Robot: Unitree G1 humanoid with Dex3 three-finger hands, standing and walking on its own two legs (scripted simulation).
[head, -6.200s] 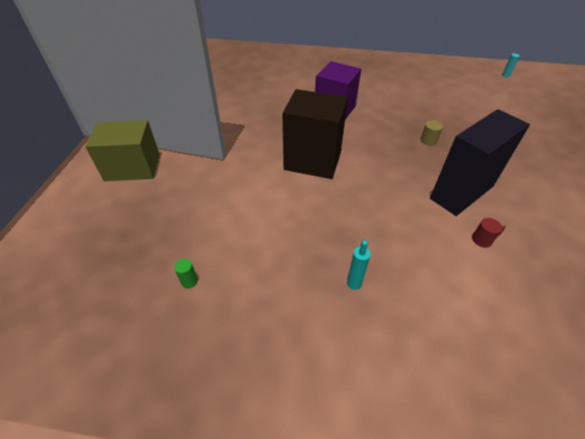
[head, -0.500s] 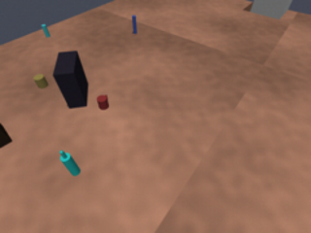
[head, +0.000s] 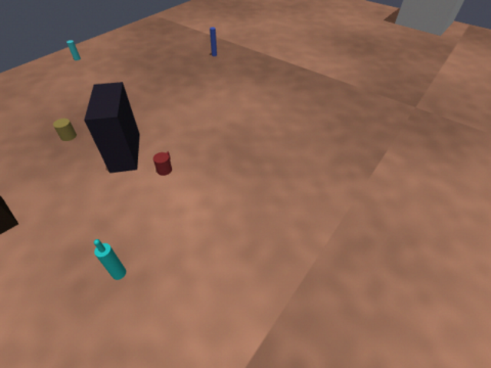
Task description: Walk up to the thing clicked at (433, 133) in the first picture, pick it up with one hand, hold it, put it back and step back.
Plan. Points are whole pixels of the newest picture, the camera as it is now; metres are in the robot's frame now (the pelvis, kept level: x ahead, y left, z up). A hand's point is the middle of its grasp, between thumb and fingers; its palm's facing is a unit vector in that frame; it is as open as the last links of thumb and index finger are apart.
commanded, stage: walk up
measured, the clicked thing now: (65, 128) +1.58 +1.14 -0.73
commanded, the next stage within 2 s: none
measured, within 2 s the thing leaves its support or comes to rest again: neither
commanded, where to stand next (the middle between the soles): +1.46 +0.02 m, yaw +0 degrees
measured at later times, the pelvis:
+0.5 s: pelvis +0.16 -0.04 -0.01, yaw +0 degrees
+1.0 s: pelvis +0.46 -0.03 -0.01, yaw -1 degrees
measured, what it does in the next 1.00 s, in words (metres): walks ahead: left foot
